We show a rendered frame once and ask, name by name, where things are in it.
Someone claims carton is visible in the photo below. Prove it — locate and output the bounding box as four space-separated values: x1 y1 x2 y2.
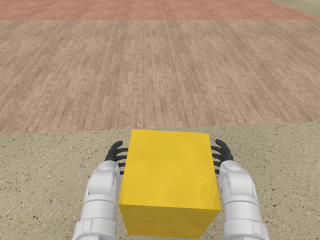
118 129 222 239

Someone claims robot left forearm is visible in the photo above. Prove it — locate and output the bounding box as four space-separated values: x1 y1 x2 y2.
72 160 120 240

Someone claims right robot hand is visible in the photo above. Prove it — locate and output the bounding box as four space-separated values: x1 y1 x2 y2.
210 139 234 175

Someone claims robot right forearm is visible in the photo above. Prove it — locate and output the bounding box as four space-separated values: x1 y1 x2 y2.
219 160 270 240

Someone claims left robot hand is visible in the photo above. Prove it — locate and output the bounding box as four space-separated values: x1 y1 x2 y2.
104 140 129 175

